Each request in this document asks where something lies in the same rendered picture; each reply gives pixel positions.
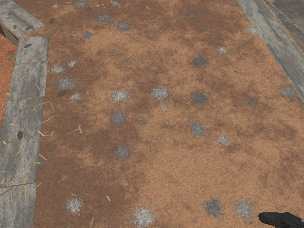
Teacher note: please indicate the robot right hand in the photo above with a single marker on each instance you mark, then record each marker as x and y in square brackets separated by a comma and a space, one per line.
[281, 220]

